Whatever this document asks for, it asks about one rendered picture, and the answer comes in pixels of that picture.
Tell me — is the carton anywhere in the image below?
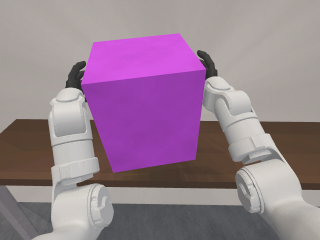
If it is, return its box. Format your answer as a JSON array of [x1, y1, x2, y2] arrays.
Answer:
[[81, 33, 207, 173]]

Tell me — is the robot left upper arm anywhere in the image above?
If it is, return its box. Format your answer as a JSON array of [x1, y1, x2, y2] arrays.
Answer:
[[31, 183, 114, 240]]

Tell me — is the robot right upper arm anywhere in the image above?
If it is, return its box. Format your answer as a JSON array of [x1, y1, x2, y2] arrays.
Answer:
[[235, 158, 320, 240]]

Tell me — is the table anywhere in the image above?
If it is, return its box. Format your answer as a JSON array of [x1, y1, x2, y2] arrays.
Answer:
[[0, 119, 320, 240]]

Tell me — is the robot left forearm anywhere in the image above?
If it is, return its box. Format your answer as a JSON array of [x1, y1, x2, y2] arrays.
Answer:
[[48, 87, 100, 228]]

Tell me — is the right robot hand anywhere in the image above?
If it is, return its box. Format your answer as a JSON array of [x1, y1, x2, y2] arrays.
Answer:
[[197, 50, 218, 81]]

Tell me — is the robot right forearm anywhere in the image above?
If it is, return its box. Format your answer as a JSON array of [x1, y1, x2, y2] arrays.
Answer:
[[202, 76, 303, 197]]

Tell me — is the left robot hand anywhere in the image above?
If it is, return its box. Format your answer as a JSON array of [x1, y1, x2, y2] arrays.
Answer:
[[65, 61, 87, 102]]

